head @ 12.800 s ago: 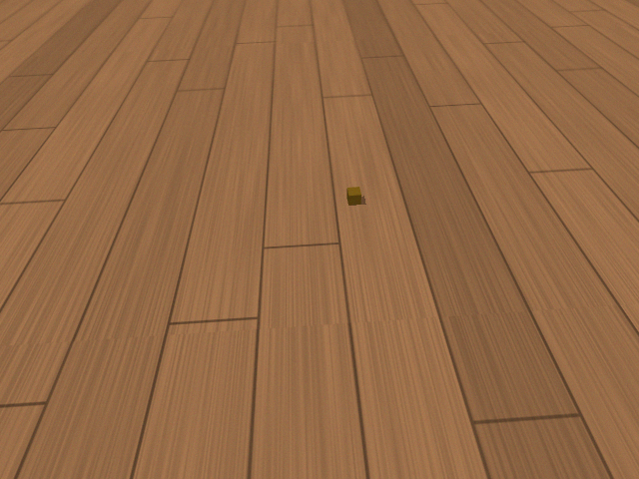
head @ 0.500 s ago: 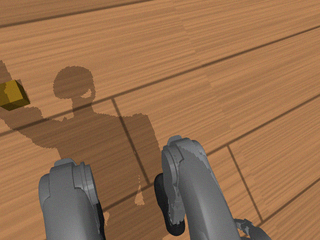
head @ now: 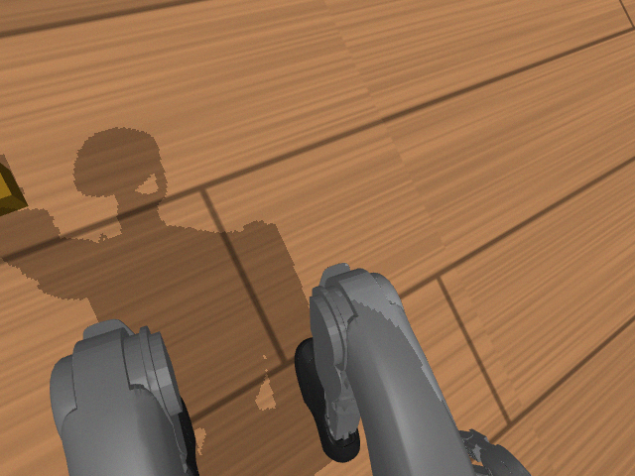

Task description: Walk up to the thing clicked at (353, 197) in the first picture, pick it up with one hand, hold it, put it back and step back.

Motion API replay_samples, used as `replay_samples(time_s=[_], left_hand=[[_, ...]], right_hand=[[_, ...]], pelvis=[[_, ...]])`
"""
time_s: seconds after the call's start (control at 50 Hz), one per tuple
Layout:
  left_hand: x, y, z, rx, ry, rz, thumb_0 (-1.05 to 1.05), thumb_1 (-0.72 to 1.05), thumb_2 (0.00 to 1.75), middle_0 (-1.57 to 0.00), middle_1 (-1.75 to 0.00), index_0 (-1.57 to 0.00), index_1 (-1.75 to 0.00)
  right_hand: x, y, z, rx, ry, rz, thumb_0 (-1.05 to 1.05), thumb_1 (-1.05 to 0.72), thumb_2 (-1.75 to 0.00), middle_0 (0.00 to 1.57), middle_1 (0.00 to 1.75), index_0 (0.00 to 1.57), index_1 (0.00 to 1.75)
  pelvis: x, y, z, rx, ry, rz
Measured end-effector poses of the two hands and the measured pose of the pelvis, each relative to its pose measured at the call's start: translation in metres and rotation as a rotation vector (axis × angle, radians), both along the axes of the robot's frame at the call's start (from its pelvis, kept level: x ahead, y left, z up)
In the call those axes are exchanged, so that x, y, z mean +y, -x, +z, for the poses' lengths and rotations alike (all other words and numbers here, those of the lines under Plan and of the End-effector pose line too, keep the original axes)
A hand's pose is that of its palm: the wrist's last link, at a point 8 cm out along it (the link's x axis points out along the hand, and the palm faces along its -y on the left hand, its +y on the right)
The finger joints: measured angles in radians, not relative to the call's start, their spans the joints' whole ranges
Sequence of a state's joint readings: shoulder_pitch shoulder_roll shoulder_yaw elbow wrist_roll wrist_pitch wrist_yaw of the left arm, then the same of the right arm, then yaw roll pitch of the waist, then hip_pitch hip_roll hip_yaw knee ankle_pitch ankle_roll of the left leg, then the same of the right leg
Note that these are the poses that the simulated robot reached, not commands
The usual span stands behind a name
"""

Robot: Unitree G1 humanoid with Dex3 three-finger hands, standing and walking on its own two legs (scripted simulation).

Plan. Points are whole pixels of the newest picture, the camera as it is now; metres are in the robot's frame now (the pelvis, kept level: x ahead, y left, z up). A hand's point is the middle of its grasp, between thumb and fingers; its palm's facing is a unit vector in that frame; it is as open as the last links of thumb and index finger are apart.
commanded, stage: rise first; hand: left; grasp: from above
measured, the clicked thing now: out of the picture +0.52 +0.34 -0.29
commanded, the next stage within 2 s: none
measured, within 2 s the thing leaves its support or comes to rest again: neither
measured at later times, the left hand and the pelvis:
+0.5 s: hand out of the picture +0.47 +0.37 -0.17, palm faces -0.41 -0.14 -0.90, open 14.5 cm; pelvis +0.00 +0.00 +0.00, yaw -1 degrees
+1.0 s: hand out of the picture +0.47 +0.37 -0.16, palm faces -0.41 -0.13 -0.90, open 14.4 cm; pelvis +0.00 +0.00 +0.00, yaw +0 degrees
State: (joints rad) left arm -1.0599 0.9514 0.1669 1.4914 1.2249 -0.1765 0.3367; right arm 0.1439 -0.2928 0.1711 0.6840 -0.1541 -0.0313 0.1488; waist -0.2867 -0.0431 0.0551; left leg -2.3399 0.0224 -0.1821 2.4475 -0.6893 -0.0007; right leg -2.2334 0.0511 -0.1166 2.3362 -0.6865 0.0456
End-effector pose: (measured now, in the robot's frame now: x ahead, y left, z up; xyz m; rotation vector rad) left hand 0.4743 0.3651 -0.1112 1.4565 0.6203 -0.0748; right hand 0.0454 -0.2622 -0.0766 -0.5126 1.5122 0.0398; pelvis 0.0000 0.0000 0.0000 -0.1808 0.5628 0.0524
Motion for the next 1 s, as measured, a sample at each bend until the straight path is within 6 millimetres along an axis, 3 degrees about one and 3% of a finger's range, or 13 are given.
replay_samples(time_s=[0.32,1.0], left_hand=[[0.005,-0.003,-0.005,-0.002,-0.008,0.01,0.0,-0.59,1.04,-0.08,-0.97,-0.06,-0.98],[0.006,0.0,0.006,0.002,-0.012,0.004,0.0,-0.59,1.06,-0.09,-0.96,-0.06,-0.99]], right_hand=[[0.001,0.008,0.006,0.014,0.012,0.009,0.0,-0.91,-0.9,0.2,0.3,0.2,0.3],[0.004,0.0,0.005,-0.014,-0.011,0.003,0.0,-0.91,-0.9,0.2,0.3,0.2,0.3]], pelvis=[[0.001,0.001,-0.002,-0.005,0.01,-0.004],[0.002,0.002,0.002,0.002,0.009,0.001]])
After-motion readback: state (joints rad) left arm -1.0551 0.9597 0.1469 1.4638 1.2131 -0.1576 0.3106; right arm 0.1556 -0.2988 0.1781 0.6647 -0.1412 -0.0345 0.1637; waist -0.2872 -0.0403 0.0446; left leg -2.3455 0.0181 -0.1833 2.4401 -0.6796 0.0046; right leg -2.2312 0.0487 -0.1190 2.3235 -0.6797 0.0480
